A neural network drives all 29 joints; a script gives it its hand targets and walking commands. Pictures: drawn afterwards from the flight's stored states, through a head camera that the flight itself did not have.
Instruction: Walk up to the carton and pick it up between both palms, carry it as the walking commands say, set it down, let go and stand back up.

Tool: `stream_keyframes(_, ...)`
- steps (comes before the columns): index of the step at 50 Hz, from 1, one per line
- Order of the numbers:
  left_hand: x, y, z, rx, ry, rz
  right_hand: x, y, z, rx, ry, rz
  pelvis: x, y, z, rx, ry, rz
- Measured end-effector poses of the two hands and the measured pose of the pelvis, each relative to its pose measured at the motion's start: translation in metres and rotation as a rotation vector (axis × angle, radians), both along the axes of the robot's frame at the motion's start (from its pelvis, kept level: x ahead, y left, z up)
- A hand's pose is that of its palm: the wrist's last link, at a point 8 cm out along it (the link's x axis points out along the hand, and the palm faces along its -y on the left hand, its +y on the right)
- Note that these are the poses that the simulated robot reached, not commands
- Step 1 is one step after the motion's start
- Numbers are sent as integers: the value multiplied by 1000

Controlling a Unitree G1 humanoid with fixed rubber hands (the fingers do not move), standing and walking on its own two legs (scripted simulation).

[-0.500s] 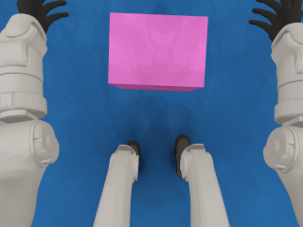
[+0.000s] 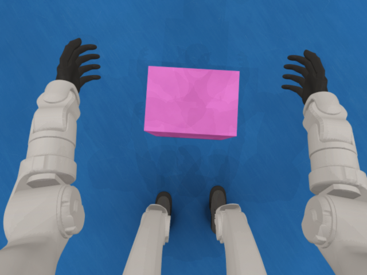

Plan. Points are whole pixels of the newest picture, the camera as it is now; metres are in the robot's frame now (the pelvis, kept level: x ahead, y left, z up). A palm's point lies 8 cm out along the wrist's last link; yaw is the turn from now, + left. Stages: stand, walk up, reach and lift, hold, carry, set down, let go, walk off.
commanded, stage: let go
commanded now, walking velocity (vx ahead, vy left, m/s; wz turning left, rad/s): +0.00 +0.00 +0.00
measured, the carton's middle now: (190, 109) +0.51 +0.00 -0.53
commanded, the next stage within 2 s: stand in 1.16 s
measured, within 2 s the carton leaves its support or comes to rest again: neither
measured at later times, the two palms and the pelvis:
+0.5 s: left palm (32, 186) +0.30 +0.24 +0.00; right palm (363, 199) +0.29 -0.24 +0.00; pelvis +0.05 +0.00 +0.08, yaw -1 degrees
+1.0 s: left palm (30, 261) +0.21 +0.21 +0.03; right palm out of the picture +0.20 -0.24 +0.03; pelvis +0.05 -0.01 +0.10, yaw -1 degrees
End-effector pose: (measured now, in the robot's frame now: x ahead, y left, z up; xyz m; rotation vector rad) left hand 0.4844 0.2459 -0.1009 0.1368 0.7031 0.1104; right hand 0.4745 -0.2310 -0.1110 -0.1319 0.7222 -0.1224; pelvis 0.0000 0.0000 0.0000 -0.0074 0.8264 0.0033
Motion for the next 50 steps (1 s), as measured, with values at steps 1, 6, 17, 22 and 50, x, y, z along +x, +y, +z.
stream_keyframes(1,-9,0,0,6,13,-6,-10,-2,2,-10,11,5,2,0,3,2,-10,0)
stream_keyframes(6,-53,0,14,28,60,-27,-59,-14,22,-20,54,8,12,0,19,8,-91,-2)
stream_keyframes(17,-123,-3,74,31,62,-52,-129,-17,85,-3,44,15,31,0,57,1,-333,-23)
stream_keyframes(22,-163,-5,91,31,71,-50,-165,-9,100,-2,59,24,41,-2,71,-6,-437,-17)
stream_keyframes(50,-274,-33,132,8,115,-77,-271,-14,142,3,84,47,50,-11,99,-5,-915,-14)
